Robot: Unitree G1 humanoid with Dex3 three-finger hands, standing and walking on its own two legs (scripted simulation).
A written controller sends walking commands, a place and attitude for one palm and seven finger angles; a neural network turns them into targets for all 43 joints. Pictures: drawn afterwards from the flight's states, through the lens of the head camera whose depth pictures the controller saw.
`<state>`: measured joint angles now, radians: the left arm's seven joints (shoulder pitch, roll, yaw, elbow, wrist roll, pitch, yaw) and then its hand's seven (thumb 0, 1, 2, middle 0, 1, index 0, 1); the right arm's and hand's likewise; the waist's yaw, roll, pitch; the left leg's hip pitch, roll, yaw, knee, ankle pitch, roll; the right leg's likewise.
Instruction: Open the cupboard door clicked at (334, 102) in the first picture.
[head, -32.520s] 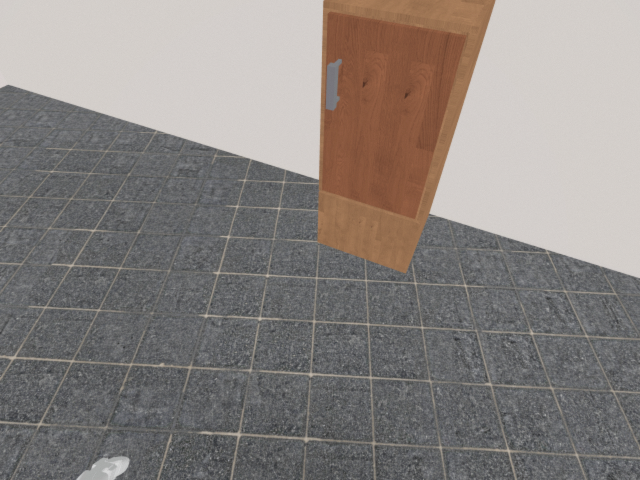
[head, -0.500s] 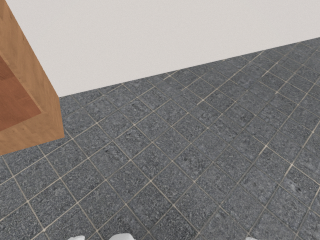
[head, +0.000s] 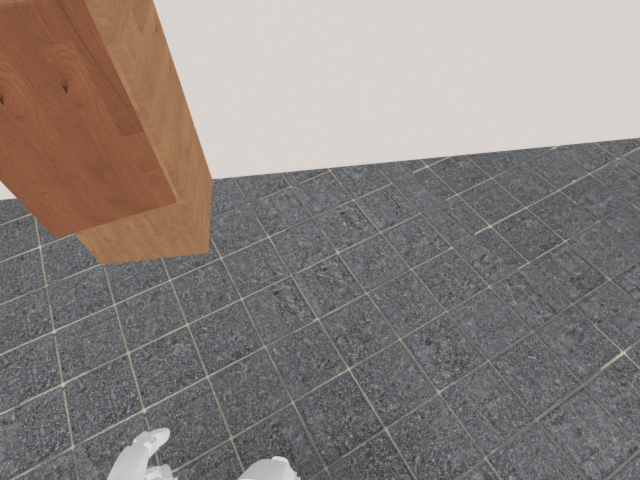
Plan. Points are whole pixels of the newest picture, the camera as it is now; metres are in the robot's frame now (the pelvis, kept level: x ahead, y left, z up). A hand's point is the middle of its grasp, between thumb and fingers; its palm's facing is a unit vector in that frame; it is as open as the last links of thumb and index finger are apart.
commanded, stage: turn to face it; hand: left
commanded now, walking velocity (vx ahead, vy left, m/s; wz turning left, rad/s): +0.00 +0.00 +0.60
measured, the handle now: out of the picture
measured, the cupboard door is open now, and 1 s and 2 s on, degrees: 15 15 15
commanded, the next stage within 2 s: take the last steps up to it in 0.54 s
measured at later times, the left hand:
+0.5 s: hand out of the picture +0.01 +0.24 -0.16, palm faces +0.27 -0.93 -0.25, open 7.4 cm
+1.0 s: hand out of the picture -0.06 +0.19 -0.17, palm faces +0.50 -0.85 -0.17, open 7.4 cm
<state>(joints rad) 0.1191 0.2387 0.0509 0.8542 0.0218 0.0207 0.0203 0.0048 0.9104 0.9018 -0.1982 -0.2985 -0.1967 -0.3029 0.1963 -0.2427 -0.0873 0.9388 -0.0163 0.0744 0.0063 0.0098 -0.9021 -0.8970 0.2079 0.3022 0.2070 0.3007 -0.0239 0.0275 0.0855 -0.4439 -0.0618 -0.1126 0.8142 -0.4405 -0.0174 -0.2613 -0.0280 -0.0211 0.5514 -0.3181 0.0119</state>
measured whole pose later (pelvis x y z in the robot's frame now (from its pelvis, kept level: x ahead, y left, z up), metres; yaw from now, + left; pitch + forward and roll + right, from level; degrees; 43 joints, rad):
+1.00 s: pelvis +0.04 +0.04 +0.01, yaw +25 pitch +0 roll +1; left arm 0.36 0.19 0.06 1.04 0.03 -0.03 -0.01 0.00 0.91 0.90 -0.20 -0.30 -0.20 -0.30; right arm 0.16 -0.22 -0.06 0.99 -0.02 0.04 0.04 0.01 -0.91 -0.90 0.20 0.30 0.20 0.30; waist 0.05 -0.07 0.06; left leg -0.36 0.02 0.09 0.63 -0.35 -0.02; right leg -0.08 -0.15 -0.16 0.45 -0.35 0.07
